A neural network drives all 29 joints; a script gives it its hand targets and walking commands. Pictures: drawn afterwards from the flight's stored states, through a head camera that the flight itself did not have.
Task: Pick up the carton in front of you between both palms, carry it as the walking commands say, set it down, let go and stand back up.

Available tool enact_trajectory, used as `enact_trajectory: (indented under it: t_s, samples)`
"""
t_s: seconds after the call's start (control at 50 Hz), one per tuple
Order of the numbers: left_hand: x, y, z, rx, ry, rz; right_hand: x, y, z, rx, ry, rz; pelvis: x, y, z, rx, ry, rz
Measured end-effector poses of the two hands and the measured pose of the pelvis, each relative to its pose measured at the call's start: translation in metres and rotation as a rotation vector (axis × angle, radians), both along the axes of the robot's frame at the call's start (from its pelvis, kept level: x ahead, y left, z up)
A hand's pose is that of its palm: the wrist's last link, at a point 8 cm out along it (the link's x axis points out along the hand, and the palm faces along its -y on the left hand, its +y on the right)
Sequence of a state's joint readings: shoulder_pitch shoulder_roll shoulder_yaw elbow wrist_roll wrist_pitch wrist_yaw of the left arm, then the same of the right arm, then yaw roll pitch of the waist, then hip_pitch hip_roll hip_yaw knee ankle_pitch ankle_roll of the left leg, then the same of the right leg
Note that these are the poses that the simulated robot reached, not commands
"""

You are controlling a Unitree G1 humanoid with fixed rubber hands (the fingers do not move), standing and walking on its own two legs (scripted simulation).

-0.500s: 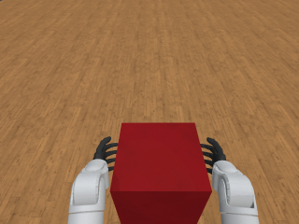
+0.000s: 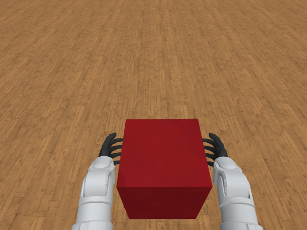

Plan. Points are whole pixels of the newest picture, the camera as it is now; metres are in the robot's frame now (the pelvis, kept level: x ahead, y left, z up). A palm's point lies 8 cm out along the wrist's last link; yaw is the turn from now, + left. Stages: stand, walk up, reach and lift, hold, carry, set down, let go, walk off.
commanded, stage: carry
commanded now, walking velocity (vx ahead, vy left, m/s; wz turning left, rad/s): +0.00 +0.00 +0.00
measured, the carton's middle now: (162, 171) +0.31 +0.00 -0.05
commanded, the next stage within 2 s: hold in 0.56 s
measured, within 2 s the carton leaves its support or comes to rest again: neither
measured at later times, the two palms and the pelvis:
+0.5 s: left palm (105, 165) +0.28 +0.15 +0.04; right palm (221, 166) +0.28 -0.15 +0.04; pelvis -0.01 +0.00 +0.00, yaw +0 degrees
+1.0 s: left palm (101, 179) +0.24 +0.15 +0.06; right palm (227, 178) +0.24 -0.15 +0.05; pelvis -0.05 -0.01 +0.01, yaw +1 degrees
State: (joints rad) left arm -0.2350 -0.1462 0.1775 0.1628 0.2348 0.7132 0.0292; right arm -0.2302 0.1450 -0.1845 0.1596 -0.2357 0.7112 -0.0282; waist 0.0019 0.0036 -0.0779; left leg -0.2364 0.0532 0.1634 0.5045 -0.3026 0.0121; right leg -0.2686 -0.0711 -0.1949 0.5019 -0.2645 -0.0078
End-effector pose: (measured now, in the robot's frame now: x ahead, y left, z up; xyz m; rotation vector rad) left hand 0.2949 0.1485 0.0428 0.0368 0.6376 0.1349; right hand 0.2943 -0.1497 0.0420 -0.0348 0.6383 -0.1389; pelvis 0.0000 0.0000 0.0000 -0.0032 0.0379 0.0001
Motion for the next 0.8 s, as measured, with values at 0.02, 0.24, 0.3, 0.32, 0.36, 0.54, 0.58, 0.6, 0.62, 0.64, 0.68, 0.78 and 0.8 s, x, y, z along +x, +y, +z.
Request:
enact_trajectory:
  t_s: [0.02, 0.24, 0.3, 0.32, 0.36, 0.54, 0.58, 0.6, 0.62, 0.64, 0.68, 0.78, 0.8]
  samples:
    - [-0.001, 0.000, 0.000, 0.001, 0.004, 0.000, -0.001, 0.000, 0.000, 0.000, 0.004, 0.001, 0.000, 0.000, 0.000, 0.000, 0.000, 0.000]
    - [-0.009, 0.000, -0.001, 0.004, 0.024, -0.001, -0.009, 0.000, -0.001, -0.004, 0.025, 0.003, -0.005, 0.000, 0.000, 0.001, -0.005, 0.000]
    - [-0.010, -0.001, -0.001, 0.003, 0.023, -0.001, -0.010, -0.001, -0.001, -0.004, 0.023, 0.002, -0.007, 0.000, 0.000, 0.002, -0.005, 0.000]
    - [-0.010, -0.001, -0.001, 0.003, 0.022, -0.001, -0.011, -0.001, -0.001, -0.004, 0.022, 0.002, -0.008, -0.001, 0.000, 0.002, -0.005, 0.000]
    - [-0.011, -0.001, -0.001, 0.003, 0.022, -0.001, -0.011, -0.001, -0.001, -0.004, 0.022, 0.002, -0.008, -0.001, 0.000, 0.002, -0.005, 0.000]
    - [-0.014, -0.001, 0.000, 0.004, 0.023, -0.001, -0.015, -0.001, -0.001, -0.005, 0.023, 0.002, -0.012, -0.001, 0.000, 0.002, -0.006, 0.000]
    - [-0.016, -0.001, 0.000, 0.004, 0.025, -0.001, -0.016, -0.001, 0.000, -0.004, 0.025, 0.002, -0.013, -0.001, 0.002, 0.001, -0.023, 0.000]
    - [-0.018, -0.001, 0.001, 0.008, 0.026, -0.003, -0.019, -0.001, 0.000, -0.005, 0.025, 0.003, -0.014, -0.001, 0.003, -0.001, -0.044, 0.001]
    - [-0.021, -0.001, 0.002, 0.013, 0.025, -0.007, -0.021, -0.001, 0.001, -0.008, 0.025, 0.005, -0.014, 0.000, 0.005, -0.004, -0.063, 0.002]
    - [-0.023, 0.000, 0.002, 0.015, 0.024, -0.008, -0.024, -0.001, 0.002, -0.016, 0.025, 0.011, -0.015, -0.001, 0.006, 0.000, -0.079, 0.006]
    - [-0.027, 0.000, 0.002, 0.017, 0.031, -0.006, -0.027, 0.000, 0.001, -0.021, 0.031, 0.018, -0.017, -0.001, 0.008, 0.002, -0.101, 0.012]
    - [-0.039, 0.003, 0.005, 0.013, 0.031, 0.014, -0.033, 0.003, 0.004, -0.013, 0.032, 0.029, -0.027, -0.003, 0.010, 0.003, -0.132, 0.015]
    - [-0.041, 0.003, 0.006, 0.013, 0.029, 0.016, -0.035, 0.003, 0.005, -0.013, 0.029, 0.031, -0.029, -0.003, 0.009, 0.003, -0.138, 0.016]
